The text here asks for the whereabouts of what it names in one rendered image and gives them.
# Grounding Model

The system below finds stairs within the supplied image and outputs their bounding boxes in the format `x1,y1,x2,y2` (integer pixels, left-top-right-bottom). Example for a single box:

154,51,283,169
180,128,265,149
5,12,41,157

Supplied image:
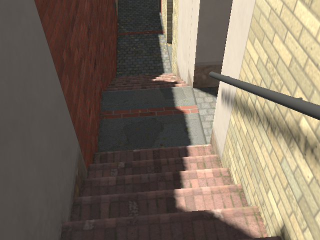
60,144,282,240
104,73,189,92

